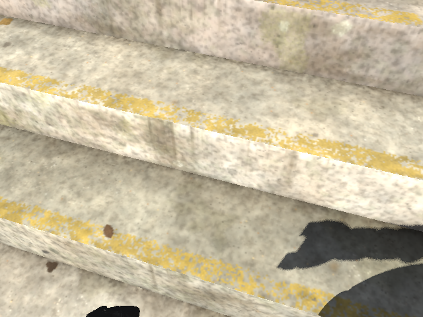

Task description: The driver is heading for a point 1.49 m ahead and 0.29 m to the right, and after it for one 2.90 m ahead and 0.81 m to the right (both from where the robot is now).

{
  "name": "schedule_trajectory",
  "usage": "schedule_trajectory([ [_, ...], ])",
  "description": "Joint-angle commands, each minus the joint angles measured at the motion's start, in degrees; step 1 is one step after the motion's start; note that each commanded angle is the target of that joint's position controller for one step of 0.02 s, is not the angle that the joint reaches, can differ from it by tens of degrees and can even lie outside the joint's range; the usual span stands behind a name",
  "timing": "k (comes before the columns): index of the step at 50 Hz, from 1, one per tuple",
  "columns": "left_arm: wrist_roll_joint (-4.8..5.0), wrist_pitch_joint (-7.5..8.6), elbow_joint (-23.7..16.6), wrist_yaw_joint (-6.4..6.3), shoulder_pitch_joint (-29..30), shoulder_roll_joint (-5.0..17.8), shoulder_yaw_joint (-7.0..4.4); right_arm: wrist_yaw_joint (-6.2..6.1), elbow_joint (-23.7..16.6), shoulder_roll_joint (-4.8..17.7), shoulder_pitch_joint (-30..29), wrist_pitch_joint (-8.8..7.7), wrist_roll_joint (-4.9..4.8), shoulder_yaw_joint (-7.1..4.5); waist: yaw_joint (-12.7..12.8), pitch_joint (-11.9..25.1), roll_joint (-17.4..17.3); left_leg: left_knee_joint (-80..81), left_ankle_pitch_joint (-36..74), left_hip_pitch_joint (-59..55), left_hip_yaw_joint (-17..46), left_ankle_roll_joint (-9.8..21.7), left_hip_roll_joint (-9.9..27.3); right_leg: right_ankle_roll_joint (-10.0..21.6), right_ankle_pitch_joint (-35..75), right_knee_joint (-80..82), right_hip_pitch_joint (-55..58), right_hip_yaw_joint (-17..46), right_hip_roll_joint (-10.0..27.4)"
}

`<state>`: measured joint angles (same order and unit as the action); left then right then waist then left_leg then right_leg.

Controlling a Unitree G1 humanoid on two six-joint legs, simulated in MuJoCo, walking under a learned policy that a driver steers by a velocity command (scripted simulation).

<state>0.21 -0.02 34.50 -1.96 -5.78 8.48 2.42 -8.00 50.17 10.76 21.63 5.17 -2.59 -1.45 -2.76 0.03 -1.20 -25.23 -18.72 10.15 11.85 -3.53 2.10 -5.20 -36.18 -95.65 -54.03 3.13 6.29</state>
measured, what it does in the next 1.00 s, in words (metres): steps to the left: left foot 0.19 m lower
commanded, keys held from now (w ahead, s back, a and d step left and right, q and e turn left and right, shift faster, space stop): no key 0.88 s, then w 0.12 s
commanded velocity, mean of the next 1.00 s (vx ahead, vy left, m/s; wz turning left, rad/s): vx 0.02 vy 0.00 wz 0.01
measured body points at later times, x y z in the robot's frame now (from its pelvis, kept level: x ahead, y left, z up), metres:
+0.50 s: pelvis +0.04 +0.00 +0.09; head +0.07 -0.01 +0.54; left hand +0.16 +0.24 -0.01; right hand +0.21 -0.25 -0.01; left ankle +0.03 +0.16 -0.46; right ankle +0.04 -0.18 -0.55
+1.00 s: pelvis +0.04 +0.16 +0.00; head +0.04 +0.20 +0.45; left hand +0.15 +0.37 -0.15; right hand +0.08 -0.06 -0.12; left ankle +0.03 +0.21 -0.74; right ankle -0.06 +0.03 -0.58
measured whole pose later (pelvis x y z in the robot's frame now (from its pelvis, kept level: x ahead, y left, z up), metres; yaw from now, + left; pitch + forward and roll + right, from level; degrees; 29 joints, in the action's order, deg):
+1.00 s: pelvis +0.04 +0.16 +0.00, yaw +0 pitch +0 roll -1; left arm -2.6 -6.8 45.1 -1.8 -12.3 8.1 -2.2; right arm -4.9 47.7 6.1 21.7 -0.7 0.4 0.5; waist -0.3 0.3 3.7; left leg -24.7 -14.8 10.0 -4.1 6.0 -3.6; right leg -2.3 -18.4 -83.7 -28.0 1.9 -2.2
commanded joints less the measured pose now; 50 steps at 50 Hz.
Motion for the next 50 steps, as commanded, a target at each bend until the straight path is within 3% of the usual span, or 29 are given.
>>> schedule_trajectory([
  [1,0.12,1.99,-6.79,0.61,5.97,1.07,0.10,0.29,-1.72,15.52,2.05,1.24,-2.01,-4.19,4.05,5.54,-9.22,11.33,26.15,2.93,4.55,10.36,8.95,3.12,-5.67,36.81,23.01,-11.36,-5.54],
  [2,0.02,2.50,-4.83,0.79,0.21,7.99,-2.99,1.45,-1.56,9.81,5.29,1.34,-1.67,-3.16,6.16,9.08,6.85,-1.71,39.23,5.73,-1.34,5.33,2.33,6.35,9.90,40.21,34.29,-0.20,-1.88],
  [3,-2.38,1.98,1.09,0.33,-14.57,14.25,-5.86,2.88,-1.89,10.01,0.51,0.90,-0.35,-3.37,12.93,15.07,20.73,-18.19,30.18,12.30,-6.54,2.73,-4.34,11.16,11.31,53.13,40.32,17.09,2.70],
  [4,-5.05,2.29,6.57,-0.44,-23.45,18.05,-6.96,4.48,-3.42,8.33,-6.93,-0.42,1.76,-3.57,14.76,13.71,33.93,-38.00,-8.78,19.12,-0.03,2.68,-11.85,16.18,25.25,64.72,40.81,38.57,11.21],
  [5,-5.20,3.11,6.29,-0.16,-21.67,16.40,-6.26,5.62,-4.43,4.69,-10.71,-1.36,2.17,-2.87,12.82,10.64,26.44,-57.94,-17.30,21.62,7.83,2.72,-14.72,16.75,27.90,66.53,33.96,43.51,12.10],
  [7,-1.92,3.46,3.94,-0.54,-5.30,8.99,-5.18,4.65,-6.37,0.89,-9.72,-1.27,2.08,-1.44,5.43,-1.22,17.73,-71.22,-17.84,30.80,3.76,3.39,-14.24,14.02,31.23,57.00,23.85,30.31,10.65],
  [9,-0.65,2.89,5.75,-1.60,-3.46,3.25,-4.37,4.08,-4.85,3.18,-4.27,-0.82,3.69,-1.25,2.25,-2.85,8.46,-76.94,-7.39,30.61,-3.23,2.82,-12.52,11.82,26.91,48.65,19.22,19.08,8.32],
  [11,-0.82,2.89,6.12,-2.70,-4.53,2.85,-4.26,4.61,-7.11,3.86,-5.83,-0.96,3.59,-0.83,1.45,-2.56,4.19,-82.77,0.31,32.74,-4.42,2.76,-12.78,12.98,23.45,49.37,19.38,18.19,8.70],
  [16,-0.92,2.13,1.10,-4.74,-4.11,5.40,-4.95,4.51,-13.54,7.92,-7.97,-0.36,3.23,-0.82,0.56,1.60,7.02,-78.11,9.56,34.79,-2.01,0.35,-11.31,13.88,27.23,48.00,25.06,14.60,8.86],
  [21,-0.06,2.14,-1.45,-5.77,-11.07,8.18,-5.75,4.58,-18.77,6.08,-14.05,-0.04,3.55,0.29,5.75,2.25,11.73,-82.22,3.27,43.76,-1.47,-1.97,-9.91,15.60,30.15,45.97,33.92,19.87,12.51],
  [25,-0.36,1.46,-6.43,-6.28,-2.16,12.90,-6.83,5.69,-19.20,8.17,-11.24,0.19,3.35,-0.02,2.70,3.13,14.54,-60.95,5.28,33.16,-7.99,-2.80,-4.49,13.92,35.12,43.58,28.26,20.06,13.72],
  [28,-0.33,1.55,-9.29,-5.61,2.80,14.63,-7.33,5.86,-16.81,8.00,-4.16,0.43,2.97,-0.16,0.12,5.47,14.03,-35.11,11.53,16.41,-10.08,2.28,1.32,9.73,38.38,39.14,20.65,16.41,12.78],
  [30,-0.55,1.26,-8.50,-3.40,6.28,10.42,-5.87,5.99,-10.07,8.34,7.59,0.33,3.22,-1.68,-4.40,7.84,9.17,-13.50,37.22,-2.59,-14.87,6.34,1.57,6.68,29.83,30.35,14.77,9.29,10.65],
  [31,-0.27,1.00,-7.47,-2.30,6.09,7.56,-5.09,6.27,-7.24,6.38,9.04,0.41,3.68,-1.96,-4.09,5.31,7.07,-3.31,43.94,-4.99,-16.33,7.21,2.01,5.72,25.95,24.60,15.29,4.09,7.85],
  [32,-0.28,0.06,-5.27,-2.02,5.70,4.60,-4.31,6.91,-5.80,3.92,8.50,0.22,3.56,-1.64,-4.03,0.65,4.41,7.91,44.60,-3.79,-14.61,8.18,3.11,4.72,16.65,13.13,16.10,-0.66,2.11],
  [33,-0.06,-0.48,-3.31,-1.72,4.66,-0.55,-3.18,8.10,-5.40,0.99,8.54,-1.18,5.21,0.15,-4.81,-3.26,-4.99,6.50,48.44,-2.42,-10.03,10.01,3.98,4.11,-11.54,-13.27,8.81,-0.72,-7.18],
  [34,1.84,-0.08,-0.94,-0.40,-9.05,-6.67,-2.66,8.79,-4.62,7.83,3.86,-2.63,5.33,0.84,7.79,-1.69,-15.60,-7.56,93.36,1.52,0.24,7.15,9.87,-0.30,-9.04,-30.67,3.01,5.99,-9.75],
  [35,2.16,0.13,2.14,0.81,-17.95,-4.18,-3.13,8.63,-5.95,12.46,0.25,-1.26,4.37,-0.57,11.23,3.57,-13.79,-5.93,92.80,-3.04,5.46,9.43,14.79,-3.35,-4.97,-36.60,0.76,8.41,-10.91],
  [36,2.71,0.74,3.07,1.25,-14.42,-0.55,-4.24,8.43,-6.99,12.64,-1.10,0.13,5.30,-0.82,8.98,4.85,-7.06,-3.27,70.59,-1.95,5.56,12.22,17.01,-3.80,0.23,-40.32,0.30,8.66,-12.07],
  [37,2.59,0.60,2.99,0.67,-10.65,2.18,-4.83,8.05,-8.10,14.71,-4.85,0.72,4.49,-1.46,9.10,3.18,-4.29,-2.45,54.73,-1.39,6.37,10.76,16.26,-3.53,7.08,-35.27,-1.33,8.09,-11.40],
  [38,3.58,-0.10,-1.85,-0.29,-1.03,0.88,-3.77,6.69,-8.98,16.90,-7.61,0.27,3.46,-1.61,7.47,-2.11,-11.87,5.81,37.79,0.68,15.64,15.58,22.02,-4.15,7.76,-34.19,-6.97,6.09,-8.86],
  [39,3.22,-0.82,-1.65,-0.91,6.15,5.18,-4.42,5.27,-10.31,9.49,-9.54,-1.00,5.09,0.51,3.80,-4.55,-3.62,7.96,24.53,2.78,13.41,15.65,20.13,-2.32,14.88,-26.02,-2.81,11.18,-6.82],
  [40,2.79,-1.62,-0.89,-1.32,6.72,6.54,-5.37,3.92,-10.05,5.16,-8.69,-1.86,5.94,1.69,2.83,-3.34,-3.69,8.23,18.90,2.30,11.23,14.88,18.36,-1.89,18.98,-21.76,1.77,11.23,-7.84],
  [41,2.14,-2.22,0.61,-1.60,4.42,6.77,-5.94,2.86,-9.41,3.32,-6.36,-2.44,5.59,2.13,2.40,-1.98,-6.84,8.89,16.84,0.28,8.81,14.43,16.55,-1.68,20.76,-19.13,5.24,10.38,-8.69],
  [43,0.99,-2.47,3.35,-1.60,1.77,5.87,-6.30,1.79,-8.84,-0.24,-3.20,-2.89,5.45,2.94,1.57,-0.65,-5.95,8.40,21.42,-1.97,3.12,14.23,12.86,-1.59,23.65,-11.20,12.22,11.31,-9.31],
  [45,0.89,-2.67,6.47,-1.10,-3.00,5.12,-6.70,2.09,-7.44,1.06,1.09,-3.24,4.54,1.86,1.68,0.16,-6.02,8.99,23.82,-5.25,0.59,16.43,11.35,-2.22,21.96,-5.40,16.21,8.52,-9.99],
  [46,-4.52,-5.32,5.11,0.12,-1.90,3.32,-5.73,2.71,-6.02,4.55,0.83,-5.65,1.82,0.69,3.53,-3.28,-3.47,8.33,24.81,-3.28,-2.02,14.21,8.24,1.77,20.37,2.45,14.87,-1.52,-9.84],
  [48,-3.97,-6.94,5.52,0.48,-1.72,0.77,-4.92,3.18,-3.74,1.60,4.09,-7.31,2.24,0.56,2.09,-2.04,-4.88,10.77,15.68,-8.06,0.07,13.18,7.48,3.64,17.45,13.00,15.25,-5.45,-9.14],
  [50,-3.26,-6.41,6.46,0.36,-3.07,-0.04,-4.18,3.30,-3.09,0.60,3.44,-7.49,3.32,0.44,1.61,-2.10,-7.76,13.45,6.35,-7.89,0.72,12.87,7.39,5.10,15.05,22.94,19.77,-6.08,-8.39],
])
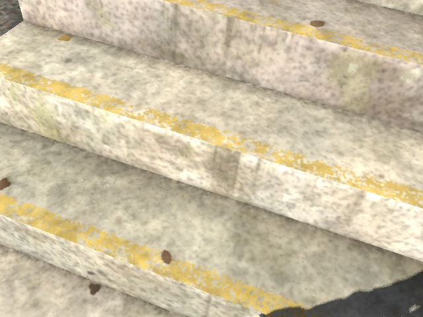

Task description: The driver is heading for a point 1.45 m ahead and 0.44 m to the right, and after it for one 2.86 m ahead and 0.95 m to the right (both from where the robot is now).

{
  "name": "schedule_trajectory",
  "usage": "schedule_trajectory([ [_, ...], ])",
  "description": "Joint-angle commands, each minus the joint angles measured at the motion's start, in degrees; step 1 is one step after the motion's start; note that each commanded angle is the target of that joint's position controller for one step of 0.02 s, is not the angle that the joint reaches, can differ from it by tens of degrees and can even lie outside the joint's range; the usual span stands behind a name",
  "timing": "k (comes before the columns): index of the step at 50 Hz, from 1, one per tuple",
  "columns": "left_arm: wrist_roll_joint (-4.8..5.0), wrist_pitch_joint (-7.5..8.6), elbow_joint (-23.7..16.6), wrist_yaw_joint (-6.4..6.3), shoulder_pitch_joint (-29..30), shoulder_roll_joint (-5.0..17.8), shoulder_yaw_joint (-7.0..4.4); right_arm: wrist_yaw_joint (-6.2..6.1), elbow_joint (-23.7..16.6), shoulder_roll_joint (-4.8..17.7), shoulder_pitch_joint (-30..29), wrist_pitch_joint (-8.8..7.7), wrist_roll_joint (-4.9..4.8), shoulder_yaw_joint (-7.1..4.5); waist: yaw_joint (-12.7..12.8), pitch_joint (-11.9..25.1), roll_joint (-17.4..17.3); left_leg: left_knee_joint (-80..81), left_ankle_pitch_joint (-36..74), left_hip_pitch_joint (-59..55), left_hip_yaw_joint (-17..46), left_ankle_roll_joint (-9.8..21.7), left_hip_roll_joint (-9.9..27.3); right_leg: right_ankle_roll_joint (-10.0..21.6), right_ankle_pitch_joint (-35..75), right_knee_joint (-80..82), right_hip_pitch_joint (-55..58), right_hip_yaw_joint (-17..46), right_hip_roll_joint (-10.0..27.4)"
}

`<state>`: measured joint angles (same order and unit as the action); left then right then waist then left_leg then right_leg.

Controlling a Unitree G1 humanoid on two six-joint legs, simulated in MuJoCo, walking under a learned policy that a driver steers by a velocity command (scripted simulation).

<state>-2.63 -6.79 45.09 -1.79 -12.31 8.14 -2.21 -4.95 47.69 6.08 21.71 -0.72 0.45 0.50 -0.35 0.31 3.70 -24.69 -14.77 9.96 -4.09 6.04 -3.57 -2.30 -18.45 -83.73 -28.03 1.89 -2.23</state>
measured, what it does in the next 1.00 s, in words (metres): walks ahead: right foot, then left foot 0.18 m higher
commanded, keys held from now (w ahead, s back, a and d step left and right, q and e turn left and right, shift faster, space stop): w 0.70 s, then w+e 0.30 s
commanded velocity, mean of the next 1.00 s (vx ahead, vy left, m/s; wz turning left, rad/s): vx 0.43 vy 0.00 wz -0.08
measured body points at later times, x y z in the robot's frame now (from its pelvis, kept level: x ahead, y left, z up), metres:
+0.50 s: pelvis +0.05 +0.05 +0.00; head +0.09 +0.04 +0.45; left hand +0.00 +0.27 -0.14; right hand +0.21 -0.14 -0.11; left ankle +0.10 +0.22 -0.41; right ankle -0.03 -0.05 -0.74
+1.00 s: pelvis +0.27 +0.17 +0.16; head +0.26 +0.18 +0.61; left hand +0.45 +0.37 +0.05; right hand +0.31 -0.07 +0.02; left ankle +0.29 +0.23 -0.56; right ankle +0.28 +0.01 -0.24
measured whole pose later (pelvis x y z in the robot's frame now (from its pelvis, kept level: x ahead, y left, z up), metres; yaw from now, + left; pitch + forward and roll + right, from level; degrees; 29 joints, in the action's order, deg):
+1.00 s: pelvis +0.27 +0.17 +0.16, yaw -3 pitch +3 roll +1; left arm 0.3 4.3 43.4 7.3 -8.4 10.8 -1.5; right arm 4.3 55.3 10.7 18.0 -4.4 5.6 -0.9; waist 0.1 6.0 2.8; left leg -41.7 -21.4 23.9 -13.7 4.9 1.9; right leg 14.7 2.9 -126.8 -66.6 10.7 -6.2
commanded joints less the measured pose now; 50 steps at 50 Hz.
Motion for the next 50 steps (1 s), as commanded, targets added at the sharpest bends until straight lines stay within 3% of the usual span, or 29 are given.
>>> schedule_trajectory([
  [1,-0.03,1.15,-3.93,0.06,3.31,0.49,0.65,0.28,-0.51,5.87,3.20,-1.42,0.64,-1.85,-1.25,-2.63,-13.17,13.86,0.38,-7.41,16.29,3.44,13.21,2.95,-5.19,16.76,-3.50,-5.51,-0.10],
  [7,1.35,5.67,-0.37,-1.16,-2.76,2.26,0.94,-0.29,1.59,8.26,6.96,1.26,0.03,-3.63,-1.85,-1.59,-9.04,14.08,13.00,-9.05,19.33,7.01,17.36,10.64,-8.35,46.75,10.33,-6.75,-1.20],
  [8,4.27,6.88,-0.29,-0.46,-0.61,7.18,-0.76,-0.93,-2.42,14.37,0.05,2.31,-1.70,-5.50,-0.53,-1.88,-7.31,14.72,12.95,-11.73,22.96,7.28,19.41,9.92,-8.56,54.40,8.52,-3.90,2.49],
  [11,2.66,8.13,1.63,0.28,-5.00,6.78,-1.38,-0.34,-6.28,12.71,-6.83,2.66,-2.35,-5.94,2.00,1.32,-0.82,4.83,24.93,-4.92,17.12,5.12,13.04,10.01,6.62,67.04,20.88,-1.80,2.88],
  [12,2.60,8.18,2.30,0.21,-10.16,7.79,-1.82,0.81,-7.61,9.46,-10.17,1.64,-1.42,-5.05,4.26,4.43,3.90,-5.33,23.65,3.09,12.08,2.76,8.30,12.31,10.53,66.98,29.03,5.85,7.16],
  [13,2.94,8.16,1.89,0.06,-13.42,12.87,-3.29,1.56,-7.52,7.33,-9.12,0.48,-0.97,-4.48,5.24,2.20,13.65,-23.17,3.15,19.41,4.91,-2.66,-0.56,21.07,3.60,70.15,33.66,24.34,18.65],
  [14,1.58,8.93,2.42,-1.25,-11.56,13.14,-3.74,2.05,-5.52,10.42,-5.63,0.14,-2.35,-5.81,5.93,-1.82,11.89,-59.50,-18.84,34.57,8.03,-6.75,-3.30,30.78,-6.40,75.20,31.66,38.67,29.77],
  [15,1.89,10.23,3.17,-2.25,-7.78,11.92,-3.06,2.39,-6.89,8.70,-4.81,0.14,-3.08,-5.40,2.31,-8.05,6.67,-80.72,-19.50,48.59,17.54,-6.43,-2.32,27.79,-9.90,75.90,30.18,34.45,30.95],
  [17,2.37,10.42,6.52,-1.10,-10.24,7.89,-1.77,3.41,-6.80,5.87,-3.88,-1.00,-2.32,-3.59,0.80,-10.47,-2.48,-101.09,-17.25,64.47,14.63,-5.12,-2.28,20.72,-5.74,73.11,34.81,20.80,24.12],
  [19,0.81,9.47,8.47,0.93,-13.17,3.14,0.18,4.91,-9.53,2.28,-8.89,-2.63,-2.09,-1.24,0.72,-8.50,-7.57,-105.83,-13.92,70.70,14.03,-3.64,-0.78,16.10,-1.48,69.33,33.59,11.50,18.81],
  [21,1.00,8.82,9.22,1.46,-13.81,3.59,0.56,5.90,-13.96,-2.08,-15.01,-2.99,-1.77,1.59,1.37,-8.25,-5.31,-107.77,-11.55,69.04,9.59,-4.05,0.17,14.68,-0.04,71.79,22.00,5.83,15.76],
  [24,2.15,9.90,8.37,0.21,-11.21,7.68,0.64,5.16,-20.74,-0.35,-20.99,-2.46,-0.58,3.24,-0.12,-8.48,-1.05,-92.88,-3.11,62.24,4.95,-7.20,5.07,14.20,2.61,76.50,8.45,2.67,13.28],
  [29,4.69,7.36,11.25,-3.70,-21.56,9.82,-0.37,5.28,-29.93,-1.17,-30.07,-3.31,0.17,6.32,3.33,-1.64,1.45,-75.21,0.20,72.56,2.81,-9.55,15.33,13.11,6.51,80.42,29.82,7.19,17.90],
  [31,6.62,6.85,10.52,-3.68,-21.01,11.83,-0.90,6.52,-33.50,-2.92,-37.04,-4.35,-0.79,7.91,2.98,-0.57,4.30,-47.61,-15.73,36.83,-5.42,-6.41,11.11,13.91,24.69,89.07,12.73,5.16,17.15],
  [32,4.81,7.58,10.81,-2.58,-22.61,14.49,-0.76,6.69,-31.35,1.28,-32.02,-4.31,-1.78,5.69,1.18,4.18,5.45,-49.05,-20.18,28.03,-13.59,-4.53,4.36,15.10,51.89,84.40,17.44,3.51,17.45],
  [33,1.18,9.51,9.26,-0.21,-19.63,15.82,-1.29,5.84,-22.52,1.96,-17.17,-0.60,0.11,3.40,-1.61,10.22,4.00,-49.17,-22.07,23.21,-13.15,0.51,-0.52,15.26,85.84,70.64,27.09,-4.78,16.26],
  [34,1.97,11.05,7.97,1.64,-16.09,17.44,-2.33,5.29,-19.10,4.26,-3.70,-0.31,-0.29,1.43,-7.79,18.12,9.98,-43.20,-16.17,12.43,-5.62,2.95,-1.06,12.15,96.50,57.23,26.73,-5.10,16.18],
  [35,4.47,12.73,6.30,3.41,-16.12,17.50,-3.02,4.65,-17.68,6.78,-1.54,-0.55,0.14,-0.70,-9.95,23.51,5.80,-39.31,-21.38,-0.05,8.66,5.50,3.86,9.69,90.19,44.67,15.23,-4.04,12.55],
  [36,4.39,13.79,4.10,4.93,-13.38,15.39,-3.09,4.17,-15.41,12.28,3.23,-0.17,1.72,-3.16,-12.41,24.95,-5.90,-22.50,-37.15,-4.59,28.84,6.57,13.30,8.70,67.52,26.84,5.51,-3.07,7.22],
  [37,1.85,13.78,1.73,5.83,-6.75,9.81,-3.20,3.79,-12.58,18.23,1.18,0.83,2.00,-5.34,-12.09,23.83,-20.02,0.20,-51.29,0.28,52.45,7.37,21.06,8.31,17.11,-0.50,-2.85,0.65,-2.55],
  [38,0.24,13.66,-0.75,4.43,-6.58,2.24,-2.22,3.98,-13.00,17.79,-6.44,0.20,2.30,-5.66,-6.21,19.73,-15.90,6.49,-48.46,6.60,55.29,2.84,24.78,7.50,15.12,-22.38,-9.25,12.00,-1.95],
  [40,-0.90,11.05,-5.41,1.90,-3.79,-0.05,-1.12,4.12,-7.49,9.79,-13.53,-0.72,2.16,-3.72,1.06,3.87,-7.34,-0.56,-39.05,20.58,38.01,0.82,23.16,8.35,19.10,-29.99,-17.67,5.48,2.01],
  [42,-0.16,9.34,-5.74,0.42,-7.47,-3.83,0.75,5.27,-1.44,1.54,-12.53,-1.92,3.18,-1.63,6.54,-1.47,-6.66,-3.04,-26.01,24.60,22.73,-2.33,19.91,9.78,17.50,-33.31,-23.01,6.96,1.82],
  [43,0.74,8.42,-6.04,0.21,-8.37,-4.23,1.25,5.69,0.56,0.70,-10.38,-2.51,2.86,-1.34,7.29,-2.77,-7.83,-1.99,-21.14,22.92,17.04,-2.98,18.63,9.71,14.91,-33.49,-26.44,6.51,1.85],
  [44,3.33,10.05,-4.42,6.97,-3.22,4.84,0.44,9.06,-1.66,1.17,-10.32,-5.13,4.72,0.05,2.25,-6.89,-2.56,-0.43,-14.49,29.35,17.29,0.98,19.59,14.86,21.95,-34.90,-30.75,13.82,0.74],
  [45,3.36,10.83,-4.14,9.01,-4.79,5.36,-0.12,9.58,0.10,5.11,-13.07,-5.75,4.60,-1.40,5.11,-5.70,-4.52,2.43,-13.63,29.28,14.65,0.67,19.98,15.63,23.20,-32.18,-31.76,13.73,0.59],
  [46,3.47,11.34,-3.72,9.45,-5.12,5.36,-0.31,9.60,0.02,7.70,-17.27,-5.79,5.02,-2.14,7.65,-2.28,-4.50,4.82,-12.87,30.78,8.04,-0.74,18.09,16.25,24.85,-26.91,-28.01,9.89,-0.23],
  [48,3.23,10.79,0.52,11.07,-5.17,7.48,-0.98,9.79,3.32,9.66,-10.85,-4.83,5.05,-2.32,4.37,1.82,-11.24,6.79,-6.44,20.23,9.44,3.90,20.04,17.37,22.00,-54.05,-37.57,8.18,-4.35],
  [50,3.08,11.17,0.25,8.93,-0.78,5.44,0.28,9.80,8.54,6.16,-4.06,-4.39,5.87,-0.44,3.97,0.46,-3.62,4.22,-5.58,7.69,8.74,0.42,19.98,19.66,22.11,-57.11,-54.60,13.73,-4.03],
])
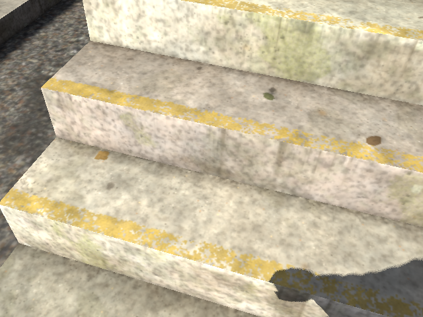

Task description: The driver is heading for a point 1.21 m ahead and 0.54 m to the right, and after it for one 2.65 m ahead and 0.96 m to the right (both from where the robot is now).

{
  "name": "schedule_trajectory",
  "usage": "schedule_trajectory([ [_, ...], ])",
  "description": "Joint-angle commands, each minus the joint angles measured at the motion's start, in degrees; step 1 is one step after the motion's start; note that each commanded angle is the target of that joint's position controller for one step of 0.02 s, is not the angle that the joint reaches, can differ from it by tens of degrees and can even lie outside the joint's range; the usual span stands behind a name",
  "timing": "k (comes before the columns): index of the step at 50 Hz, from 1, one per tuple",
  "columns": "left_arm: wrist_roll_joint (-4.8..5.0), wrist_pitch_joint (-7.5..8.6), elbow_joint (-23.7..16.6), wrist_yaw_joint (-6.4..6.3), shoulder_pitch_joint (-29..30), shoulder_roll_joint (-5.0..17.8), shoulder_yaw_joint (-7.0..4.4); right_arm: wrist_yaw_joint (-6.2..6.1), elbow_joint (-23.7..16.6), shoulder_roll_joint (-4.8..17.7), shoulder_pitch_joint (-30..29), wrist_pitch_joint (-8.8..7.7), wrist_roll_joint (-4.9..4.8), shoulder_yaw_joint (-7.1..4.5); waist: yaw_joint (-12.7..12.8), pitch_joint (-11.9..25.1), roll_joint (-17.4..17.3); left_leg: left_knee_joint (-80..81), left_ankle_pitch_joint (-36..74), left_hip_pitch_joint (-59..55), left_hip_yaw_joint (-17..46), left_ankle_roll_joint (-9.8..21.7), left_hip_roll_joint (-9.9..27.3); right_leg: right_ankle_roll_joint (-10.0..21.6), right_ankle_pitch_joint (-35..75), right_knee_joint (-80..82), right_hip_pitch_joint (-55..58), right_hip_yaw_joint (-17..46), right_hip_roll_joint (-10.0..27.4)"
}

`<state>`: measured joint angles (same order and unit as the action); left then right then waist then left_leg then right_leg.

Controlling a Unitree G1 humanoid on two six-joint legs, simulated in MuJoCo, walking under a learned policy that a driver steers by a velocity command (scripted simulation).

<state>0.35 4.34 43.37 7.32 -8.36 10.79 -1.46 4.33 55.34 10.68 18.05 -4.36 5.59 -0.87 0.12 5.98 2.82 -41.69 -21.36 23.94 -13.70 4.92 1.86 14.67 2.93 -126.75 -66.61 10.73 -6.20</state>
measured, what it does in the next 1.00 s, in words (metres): climbs, turning right: right foot 0.19 m higher, then left foot 0.18 m higher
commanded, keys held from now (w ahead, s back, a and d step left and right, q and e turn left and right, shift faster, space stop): w+e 1.00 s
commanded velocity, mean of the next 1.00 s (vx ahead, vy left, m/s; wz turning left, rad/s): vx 0.50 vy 0.00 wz -0.56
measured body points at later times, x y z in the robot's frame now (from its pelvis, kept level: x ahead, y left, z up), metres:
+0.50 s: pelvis +0.27 -0.04 +0.14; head +0.26 -0.02 +0.59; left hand +0.36 +0.19 -0.02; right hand +0.27 -0.30 +0.00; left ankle +0.18 +0.12 -0.36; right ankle +0.27 -0.12 -0.53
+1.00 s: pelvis +0.54 -0.05 +0.35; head +0.52 -0.03 +0.80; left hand +0.76 +0.12 +0.22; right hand +0.46 -0.28 +0.21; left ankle +0.61 +0.03 -0.34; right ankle +0.47 -0.18 -0.14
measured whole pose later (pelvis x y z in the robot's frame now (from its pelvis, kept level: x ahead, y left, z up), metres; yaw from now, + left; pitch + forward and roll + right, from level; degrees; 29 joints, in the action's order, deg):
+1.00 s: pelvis +0.54 -0.05 +0.35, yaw -33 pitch +6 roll +3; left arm -1.5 3.5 58.8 6.0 -11.3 15.9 -2.7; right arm 0.4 60.9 10.9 13.7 -2.8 2.7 -0.3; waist -1.7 10.7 3.8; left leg -48.4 -23.1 30.9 -11.9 2.0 2.1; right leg 13.9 3.8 -108.9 -60.3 10.1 -1.8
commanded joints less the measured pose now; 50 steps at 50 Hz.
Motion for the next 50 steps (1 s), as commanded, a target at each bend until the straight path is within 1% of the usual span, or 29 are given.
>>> schedule_trajectory([
  [1,0.08,0.36,1.79,-1.13,-1.87,2.60,-0.08,0.35,1.93,1.34,1.59,-0.92,0.52,1.35,2.61,-3.51,-2.61,21.41,3.34,-10.57,14.98,0.37,12.44,2.84,0.86,-8.42,-17.93,3.29,0.52],
  [7,0.24,-1.42,0.15,-0.89,11.85,0.52,3.02,-1.43,7.57,-0.13,12.69,-1.79,3.79,3.66,-1.55,-2.93,-6.39,28.11,15.72,-22.30,7.32,2.11,12.17,1.96,-1.15,-0.66,-25.00,-7.37,6.58],
  [9,0.88,-2.55,-2.41,-2.43,18.48,2.41,3.23,-0.15,8.87,-0.29,16.22,-0.99,5.14,4.46,-4.01,-2.65,-6.85,31.02,18.29,-26.81,7.50,2.86,14.93,1.64,-2.39,10.96,-26.94,-8.46,7.54],
  [12,-0.61,-5.82,-4.59,-2.38,23.97,1.23,4.13,2.38,6.81,3.39,8.51,-0.13,2.45,4.23,-1.42,-3.68,-6.69,38.89,32.96,-21.90,2.84,6.23,17.99,-0.25,-17.43,30.05,-14.18,-17.25,10.27],
  [14,-0.39,-7.84,-4.97,0.19,19.18,2.58,3.07,2.59,5.43,10.53,4.80,-2.27,-1.06,3.20,5.97,-0.69,-14.88,35.85,90.51,-11.92,-2.46,9.40,18.25,-2.68,-22.06,34.84,10.35,-25.80,2.80],
  [15,-0.08,-7.79,-5.00,0.77,15.89,3.43,2.74,2.27,5.93,13.55,7.14,-3.84,-1.26,2.36,6.73,0.07,-14.41,29.67,107.69,-19.02,-3.87,8.75,19.14,-3.54,-22.98,40.05,12.20,-25.98,0.07],
  [17,-0.12,-7.36,-3.39,0.03,8.00,4.25,2.19,2.69,7.62,17.16,7.39,-3.32,-0.73,0.42,8.84,0.98,-17.12,17.78,118.86,-30.74,-2.23,10.51,20.55,-4.37,-29.76,60.55,15.58,-25.64,-4.94],
  [18,0.14,-6.93,1.29,-1.53,-3.44,6.73,1.02,3.19,7.48,16.79,7.24,-2.89,1.50,0.30,10.18,6.90,-15.73,7.08,120.75,-19.30,-1.83,8.93,17.87,-2.33,-19.08,59.60,34.36,-18.54,-5.45],
  [19,-0.03,-6.91,7.12,-2.70,-18.91,9.81,-0.50,3.74,7.42,14.23,6.96,-2.40,3.11,0.42,13.78,12.57,-10.64,-7.46,103.61,0.00,1.33,7.03,14.26,0.67,-11.14,66.15,56.37,-6.04,-3.48],
  [20,-2.62,-7.07,12.84,-3.17,-30.28,11.74,-1.07,5.06,6.11,9.67,3.27,-0.82,3.05,0.80,15.94,14.38,-0.11,-27.49,44.88,20.14,6.31,4.99,3.67,5.91,-15.39,85.88,69.65,15.01,3.88],
  [21,-4.32,-7.00,11.17,-3.25,-30.08,12.51,-1.56,6.04,5.36,9.03,0.01,0.18,-1.83,0.14,14.94,9.80,4.60,-55.09,27.19,28.77,18.42,4.46,-3.40,8.27,-25.90,98.77,62.32,33.55,10.54],
  [22,-4.74,-5.73,13.44,-4.14,-28.85,9.91,-1.00,4.95,3.87,3.98,-3.35,0.13,-2.11,0.90,12.88,4.99,3.75,-71.13,28.81,36.50,26.33,5.45,-5.04,9.02,-28.96,99.14,55.93,36.89,11.86],
  [25,-3.06,-1.97,17.90,-3.18,-15.66,-1.20,2.54,1.16,-3.02,0.59,-11.53,-0.13,0.50,2.23,0.77,1.55,-1.48,-84.79,21.20,48.38,27.59,8.56,-4.95,3.67,-19.62,97.55,48.99,21.56,8.06],
  [27,-3.49,-0.48,20.03,-2.43,-9.02,-5.41,4.63,-0.28,-3.96,2.22,-10.06,0.89,-0.27,2.19,-4.88,-1.70,-6.42,-81.27,17.81,51.22,22.79,9.24,-1.40,-0.16,-11.33,98.19,41.62,9.82,6.07],
  [29,-4.15,1.93,16.69,-2.82,-4.40,-1.53,3.59,-1.77,-6.81,5.48,-14.33,1.00,-2.92,1.41,-4.84,-0.84,-4.86,-69.72,13.21,40.14,16.70,7.14,0.91,-2.50,-7.40,103.16,29.63,0.88,3.00],
  [31,-7.05,1.43,22.60,-3.67,-21.26,-1.36,3.83,-1.89,-11.12,1.41,-24.65,0.65,-3.07,3.77,0.44,-2.12,2.80,-92.23,-4.47,54.44,18.46,7.98,-1.23,-0.48,-12.25,104.31,37.86,12.96,7.97],
  [33,-8.53,1.56,25.58,-3.01,-28.15,-1.22,4.09,-3.20,-16.22,2.51,-33.47,0.69,-1.84,4.42,2.24,0.11,-6.16,-70.85,-1.37,58.49,18.75,8.13,1.46,-3.48,-16.64,102.43,47.71,14.58,9.23],
  [36,-2.72,1.99,18.11,-1.02,-19.46,3.67,2.29,-3.14,-23.77,-2.02,-47.28,3.36,-3.45,6.32,1.80,-1.50,1.11,-42.38,-11.91,16.03,7.55,-0.05,1.59,1.05,-16.33,123.44,14.29,14.84,11.06],
  [37,-2.77,3.10,15.84,-0.58,-17.16,7.25,1.78,-1.65,-22.55,-3.83,-38.00,3.36,-4.88,6.17,-3.19,-0.87,8.35,-50.37,3.86,3.85,3.96,-2.31,-1.62,3.80,20.75,121.02,12.97,14.56,15.19],
  [39,0.49,4.75,13.09,-0.47,-15.09,13.91,-1.24,-1.59,-17.01,8.30,-23.71,3.46,-5.12,1.71,-8.45,5.80,5.65,-25.19,1.82,3.19,5.19,-0.85,-8.30,-0.27,77.18,104.68,41.46,9.16,14.38],
  [40,-2.35,5.60,14.26,-0.08,-18.97,7.86,-1.22,-2.56,-12.54,11.35,-8.22,3.35,-3.30,0.27,-8.93,20.23,-5.04,-20.89,27.00,-16.70,23.15,8.44,0.23,-4.18,67.20,82.11,37.83,7.48,11.45],
  [41,-5.53,5.01,14.22,0.59,-23.72,-2.04,1.06,-3.51,-9.03,12.96,4.85,3.72,-1.84,-0.61,-11.07,29.08,-19.40,2.11,10.20,-34.31,55.97,19.13,14.24,-5.24,19.03,64.93,19.16,7.04,1.38],
  [42,-3.23,3.04,18.66,0.92,-18.25,-0.06,-0.66,-3.59,-7.30,14.41,8.25,4.19,-0.62,-0.94,-15.38,14.07,-22.53,18.55,-27.64,-19.33,76.57,18.39,19.08,-6.30,-3.46,29.98,8.36,9.93,-0.97],
  [43,-1.22,2.58,18.65,0.81,-15.97,0.02,-0.82,-3.70,-4.75,15.43,2.62,2.25,-2.29,-1.48,-10.78,-0.05,-16.66,18.95,-39.30,-7.55,69.47,14.21,17.08,-5.83,1.74,19.21,-0.11,6.76,2.35],
  [44,-1.19,1.85,19.36,-0.34,-15.47,0.10,-0.98,-3.11,-4.38,11.42,-4.92,1.33,-3.70,-1.16,-5.52,-2.47,-10.99,15.26,-29.34,0.88,57.41,13.19,17.69,-5.28,4.43,17.09,1.38,3.79,4.30],
  [45,-2.17,1.19,17.98,-1.53,-11.86,0.04,-0.99,-2.76,-1.57,2.70,-7.34,1.43,-3.68,0.60,-3.28,-0.27,0.22,13.42,-19.34,2.94,46.73,11.60,17.71,-2.95,4.04,15.26,2.78,3.15,4.45],
  [46,-2.37,0.43,16.31,-1.59,-9.01,-0.87,-0.19,-2.97,0.07,-5.14,-9.81,1.38,-3.65,2.73,-0.71,1.63,-0.54,14.84,-11.19,3.52,41.23,10.16,16.96,-1.18,3.69,13.07,3.31,3.68,5.97],
  [47,-2.22,-0.59,15.78,-1.33,-8.20,-2.40,0.16,-3.33,0.91,-8.62,-12.54,0.97,-4.17,3.54,1.63,0.65,-0.90,16.05,-6.34,4.71,34.38,8.23,14.21,-0.17,1.84,13.74,1.97,4.12,6.58],
  [50,-1.41,-1.67,13.38,-0.49,-4.39,-3.87,1.70,-3.70,3.51,-7.74,-11.50,-0.65,-1.30,2.76,4.00,-0.34,-1.12,20.28,3.09,3.23,16.29,5.25,10.75,1.02,-0.14,14.69,-3.64,0.32,7.65],
])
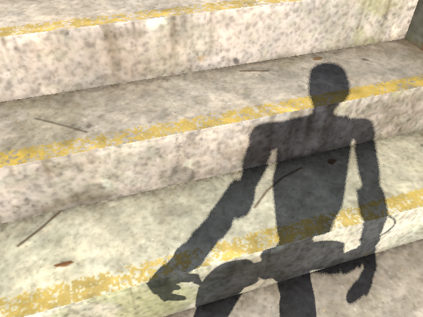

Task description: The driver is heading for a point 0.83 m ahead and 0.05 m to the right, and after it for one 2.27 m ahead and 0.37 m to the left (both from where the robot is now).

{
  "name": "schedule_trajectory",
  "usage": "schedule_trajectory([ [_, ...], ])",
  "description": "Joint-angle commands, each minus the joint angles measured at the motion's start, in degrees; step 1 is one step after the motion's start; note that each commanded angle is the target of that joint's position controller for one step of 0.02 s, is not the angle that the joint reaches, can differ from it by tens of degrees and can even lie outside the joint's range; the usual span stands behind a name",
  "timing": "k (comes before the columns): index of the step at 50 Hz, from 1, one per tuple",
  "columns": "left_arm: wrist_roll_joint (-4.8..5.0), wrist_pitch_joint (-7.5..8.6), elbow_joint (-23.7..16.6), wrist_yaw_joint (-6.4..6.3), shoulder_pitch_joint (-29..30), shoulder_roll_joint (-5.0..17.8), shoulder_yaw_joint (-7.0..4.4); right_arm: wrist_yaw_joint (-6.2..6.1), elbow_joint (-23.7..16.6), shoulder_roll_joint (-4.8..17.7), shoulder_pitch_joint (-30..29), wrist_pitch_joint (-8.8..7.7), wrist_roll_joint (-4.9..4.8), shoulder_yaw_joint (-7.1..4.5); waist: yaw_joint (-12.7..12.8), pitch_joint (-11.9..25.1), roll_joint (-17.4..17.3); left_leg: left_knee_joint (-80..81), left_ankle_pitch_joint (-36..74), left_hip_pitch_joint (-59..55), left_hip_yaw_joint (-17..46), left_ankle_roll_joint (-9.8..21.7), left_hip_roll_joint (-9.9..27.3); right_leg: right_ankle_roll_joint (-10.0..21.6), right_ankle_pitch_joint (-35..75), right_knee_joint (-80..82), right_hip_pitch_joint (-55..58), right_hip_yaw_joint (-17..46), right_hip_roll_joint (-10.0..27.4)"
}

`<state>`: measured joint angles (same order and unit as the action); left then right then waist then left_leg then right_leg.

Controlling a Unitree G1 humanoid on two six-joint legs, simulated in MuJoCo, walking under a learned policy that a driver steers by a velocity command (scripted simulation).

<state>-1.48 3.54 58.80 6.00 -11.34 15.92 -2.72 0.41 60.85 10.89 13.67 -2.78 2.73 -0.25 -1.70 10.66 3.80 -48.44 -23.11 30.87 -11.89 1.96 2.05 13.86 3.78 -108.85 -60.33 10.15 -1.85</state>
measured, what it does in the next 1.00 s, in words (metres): climbs: right foot 0.18 m higher, then left foot 0.18 m higher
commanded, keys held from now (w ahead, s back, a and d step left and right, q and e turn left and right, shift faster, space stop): w+e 0.36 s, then w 0.26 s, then w+q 0.38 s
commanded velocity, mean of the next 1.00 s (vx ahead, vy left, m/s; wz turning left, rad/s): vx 0.50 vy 0.00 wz -0.23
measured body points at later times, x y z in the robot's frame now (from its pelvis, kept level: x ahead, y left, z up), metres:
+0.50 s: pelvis +0.29 -0.08 +0.09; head +0.29 -0.06 +0.54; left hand +0.57 +0.03 +0.00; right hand +0.15 -0.24 -0.05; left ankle +0.08 +0.12 -0.54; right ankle +0.38 -0.19 -0.51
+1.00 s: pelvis +0.56 -0.12 +0.28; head +0.55 -0.10 +0.73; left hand +0.61 +0.09 +0.12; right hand +0.71 -0.36 +0.20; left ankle +0.64 -0.05 -0.32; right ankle +0.41 -0.19 -0.44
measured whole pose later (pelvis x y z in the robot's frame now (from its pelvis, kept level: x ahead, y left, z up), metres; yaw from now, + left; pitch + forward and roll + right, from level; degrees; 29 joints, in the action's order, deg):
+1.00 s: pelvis +0.56 -0.12 +0.28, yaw -11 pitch +6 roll +4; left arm -5.7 5.4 61.7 6.9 -19.5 12.1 0.7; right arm 3.6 47.1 8.5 1.8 -0.4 1.6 1.3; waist -1.5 9.0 6.6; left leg -75.5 -31.0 51.1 -7.1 5.5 -5.1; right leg 9.8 1.5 -31.5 -10.7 -5.7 6.3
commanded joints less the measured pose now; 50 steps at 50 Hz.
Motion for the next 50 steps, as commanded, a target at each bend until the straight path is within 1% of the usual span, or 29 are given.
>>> schedule_trajectory([
  [1,0.57,-0.82,-2.92,1.38,-0.09,-8.57,3.17,0.61,-2.47,-6.07,-7.20,-2.55,2.44,1.63,5.46,-4.84,-1.79,30.17,7.52,-2.86,9.28,8.20,9.77,1.99,-1.63,-2.20,-7.54,-2.09,3.23],
  [4,0.49,-1.41,-3.03,2.05,4.28,-3.94,2.65,1.22,0.18,-3.95,0.61,-3.06,3.48,2.12,2.56,-5.61,-6.39,35.33,10.41,-9.71,6.60,10.08,11.45,0.85,-3.06,-8.27,-13.25,-4.35,4.09],
  [5,0.89,-1.56,-4.55,1.45,7.59,-4.92,3.38,1.40,3.77,-2.84,7.88,-2.28,4.53,2.36,0.36,-6.76,-8.64,35.87,11.36,-19.24,9.42,11.75,13.74,2.83,-8.48,-20.20,-24.91,-3.22,2.61],
  [7,1.44,-1.26,-6.85,-0.74,12.42,-5.67,4.62,1.93,6.97,-3.60,14.50,-1.81,6.27,3.38,-1.73,-9.54,-3.17,35.17,10.81,-32.84,10.31,11.16,16.35,5.16,-9.89,-18.55,-39.93,1.53,2.54],
  [15,1.01,-5.75,-19.72,-2.05,33.37,-7.25,7.52,3.40,13.58,-4.97,28.48,-2.82,7.69,4.31,-3.45,-10.62,-5.21,44.58,25.52,-42.23,1.55,10.32,16.49,5.66,-10.32,6.61,-39.29,-11.10,10.28],
  [16,-0.66,-7.57,-20.42,-0.85,35.68,-7.73,7.76,4.35,10.15,-3.42,22.38,-2.52,5.84,4.02,-0.81,-10.05,-6.93,49.10,31.52,-32.51,-3.28,11.67,15.83,4.46,-10.84,15.56,-25.36,-17.87,11.06],
  [18,-0.20,-9.53,-21.60,0.69,37.02,-6.76,7.11,5.79,8.04,2.41,18.30,-3.71,2.46,3.02,3.54,-8.45,-11.78,49.41,67.84,-19.57,-6.90,13.53,16.64,1.57,-22.10,20.74,-0.44,-23.97,5.20],
  [19,1.09,-8.54,-21.04,1.03,31.86,-6.18,6.31,5.58,7.46,5.83,19.20,-5.42,1.93,2.37,6.30,-7.66,-15.27,43.55,98.50,-23.00,-7.36,12.79,17.86,0.54,-21.57,22.87,6.92,-24.60,0.81],
  [21,2.36,-6.33,-15.78,-0.15,13.81,-1.89,4.20,4.94,5.94,13.17,18.85,-6.63,1.25,0.17,10.87,-1.22,-20.05,30.38,119.60,-33.49,-5.52,9.40,19.06,-0.57,-20.25,43.67,25.91,-22.23,-5.30],
  [22,3.04,-5.90,-11.11,-1.08,0.09,1.95,3.32,6.50,6.22,10.29,21.94,-6.83,5.16,0.50,12.38,10.27,-14.65,12.29,108.03,-15.03,-1.03,5.96,15.46,3.77,-3.30,41.49,53.20,-8.59,-1.29],
  [23,2.09,-6.74,-7.34,-2.39,-15.06,5.81,1.85,8.93,4.16,11.70,19.00,-6.16,6.03,0.03,17.89,15.92,-7.50,-6.19,72.80,1.70,4.27,5.37,8.46,6.58,-10.85,61.52,71.63,12.53,3.52],
  [24,-0.70,-6.44,-2.72,-2.41,-22.97,9.48,0.27,11.01,4.57,5.90,19.13,-4.05,2.53,-0.83,15.19,16.41,-0.61,-39.38,28.26,9.38,13.33,4.43,-1.85,9.10,-19.43,82.09,67.09,35.36,12.79],
  [25,-3.04,-4.34,0.72,-3.46,-22.41,10.30,-1.91,10.21,4.00,2.88,16.52,-3.50,-0.61,-1.60,13.30,6.25,-2.37,-58.98,31.71,16.93,26.89,5.23,-4.14,2.02,-27.43,86.48,55.51,36.16,14.95],
  [26,-2.49,-2.42,2.45,-3.31,-18.79,4.98,-0.30,9.60,2.81,-0.57,12.90,-3.92,0.49,-1.44,10.09,-1.18,2.07,-71.34,34.46,22.23,29.33,6.11,-4.19,1.79,-31.53,84.44,44.16,31.40,13.53],
  [27,-0.70,-1.15,3.39,-2.82,-12.24,1.23,0.58,8.50,1.45,-2.31,9.40,-4.39,1.09,-0.99,6.02,-3.47,-0.49,-77.01,31.86,27.04,28.05,7.69,-4.44,3.30,-32.61,82.17,39.63,27.00,12.12],
  [29,-2.46,-0.49,4.38,-1.17,-1.12,-6.02,3.23,6.06,-2.10,-5.39,4.21,-3.40,0.19,0.93,-2.40,-4.58,-8.13,-77.18,31.51,31.46,27.50,12.82,-2.31,0.25,-28.61,82.83,30.39,14.64,11.17],
  [31,-2.51,0.00,0.34,-0.68,9.40,-7.64,3.63,5.97,-1.65,-4.50,5.65,-1.51,-0.29,1.17,-7.40,-8.59,-4.97,-81.19,23.09,30.92,22.37,12.41,0.02,0.52,-23.12,88.49,19.84,5.84,10.31],
  [33,-3.60,0.29,1.84,-1.61,5.82,-8.17,4.32,5.95,-3.15,-4.45,4.20,-1.56,-1.75,2.29,-6.42,-8.66,-1.76,-98.05,15.41,38.86,20.95,13.44,-2.32,0.01,-20.95,91.66,22.21,2.54,11.31],
  [34,0.57,3.77,9.07,-4.28,-8.28,-7.87,4.12,-0.91,-12.35,-9.82,-2.94,-1.07,-3.76,2.99,-3.69,-10.83,-2.82,-92.46,9.70,41.47,18.48,6.09,-4.15,-2.65,-22.54,91.23,28.58,-0.31,13.35],
  [35,1.86,5.37,11.12,-5.15,-10.44,-6.97,4.60,-3.22,-15.24,-8.62,-8.31,-1.10,-4.25,3.49,-2.29,-15.16,-6.63,-84.76,7.22,43.11,16.56,4.83,-3.30,-4.34,-22.21,92.63,27.98,-2.98,11.75],
  [36,-7.70,3.10,5.56,-3.16,-7.59,-6.30,5.14,2.05,-13.15,-0.66,-9.14,-0.72,-2.88,2.48,-2.74,-3.75,-3.78,-84.07,23.29,41.02,16.75,11.12,-1.31,-5.99,-22.75,89.08,30.53,-5.34,7.72],
  [37,-8.33,2.39,3.32,-2.38,-5.41,-2.28,4.18,4.03,-14.30,1.82,-8.96,-0.33,-2.32,1.26,-3.13,-5.58,-1.37,-74.39,27.12,38.62,14.67,10.56,-1.35,-6.25,-21.08,90.56,28.70,-11.95,5.61],
  [39,-6.84,1.01,3.82,-2.13,-12.85,-0.84,4.21,4.63,-16.54,2.42,-14.20,0.54,-1.30,1.37,0.97,-7.66,0.19,-69.08,22.49,42.30,14.74,8.93,1.00,-1.95,-13.37,95.13,35.66,-8.55,9.65],
  [42,-3.26,1.31,2.19,-1.01,-13.99,-0.43,4.91,2.48,-18.70,1.32,-20.65,3.08,-0.94,1.76,0.68,-8.48,2.02,-41.39,5.94,32.65,7.63,6.34,2.84,2.06,6.80,103.52,42.68,-8.54,17.66],
  [43,-1.55,2.30,1.17,-1.03,-13.17,3.05,4.18,3.54,-17.80,-1.30,-16.46,3.61,-0.53,2.19,-1.15,-6.06,4.02,-40.03,2.81,23.87,0.88,4.06,-0.77,3.57,32.13,100.90,43.26,-11.80,18.05],
  [46,-1.64,3.53,3.54,0.24,-18.21,9.20,1.82,4.27,-20.27,1.53,-15.50,3.24,-1.58,1.05,-0.40,-2.28,6.83,-22.27,-6.13,19.24,-1.23,5.04,-9.50,5.52,74.87,87.43,63.36,-15.77,19.59],
  [47,-4.67,3.33,4.16,0.57,-22.23,6.46,1.96,3.87,-18.67,3.11,-12.17,2.80,-1.72,0.52,1.80,3.28,4.75,-23.56,7.61,10.77,4.28,8.50,-9.17,3.00,80.24,81.11,62.23,-18.15,17.15],
  [49,-4.61,1.34,3.87,1.12,-16.81,6.24,1.28,2.32,-10.99,6.29,6.32,2.42,-1.82,-1.59,-7.12,4.07,-2.40,-6.76,-2.53,-9.80,20.91,10.08,-8.30,3.08,62.17,66.39,40.43,-14.76,13.44],
  [50,-5.05,0.13,1.74,2.08,-11.15,1.49,1.84,1.64,-6.58,9.12,16.35,1.97,0.23,-1.75,-9.81,2.18,-17.01,9.35,-6.47,-22.31,45.45,17.23,-1.03,-1.36,13.05,45.34,17.60,-10.45,4.66],
])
